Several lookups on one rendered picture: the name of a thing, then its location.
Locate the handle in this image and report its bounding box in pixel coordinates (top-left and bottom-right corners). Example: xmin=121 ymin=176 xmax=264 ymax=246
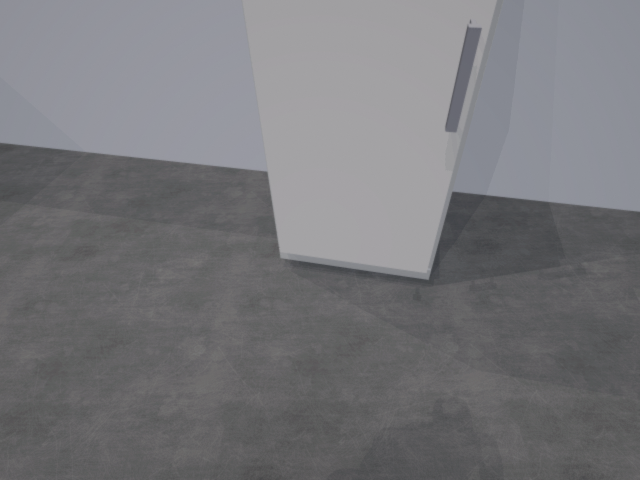
xmin=445 ymin=19 xmax=482 ymax=132

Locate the fridge door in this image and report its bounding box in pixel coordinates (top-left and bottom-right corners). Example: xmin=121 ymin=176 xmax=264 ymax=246
xmin=242 ymin=0 xmax=497 ymax=273

